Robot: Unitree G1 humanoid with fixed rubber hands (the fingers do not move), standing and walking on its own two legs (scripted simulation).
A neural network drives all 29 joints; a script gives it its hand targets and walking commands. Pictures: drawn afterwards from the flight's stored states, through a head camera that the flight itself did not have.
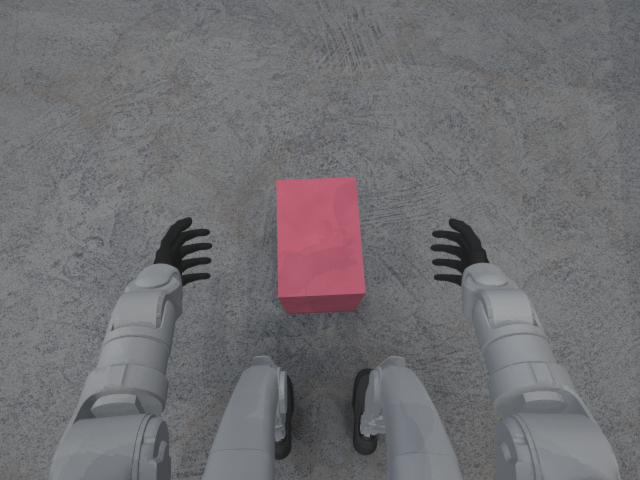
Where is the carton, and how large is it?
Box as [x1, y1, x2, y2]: [276, 177, 365, 313]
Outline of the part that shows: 355,177 276,180 278,297 287,313 354,310 365,293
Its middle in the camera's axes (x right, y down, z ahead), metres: +0.00 +0.03 +1.00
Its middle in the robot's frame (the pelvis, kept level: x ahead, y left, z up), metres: +0.52 +0.03 -0.55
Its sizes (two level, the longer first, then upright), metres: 0.278 0.188 0.275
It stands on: the floor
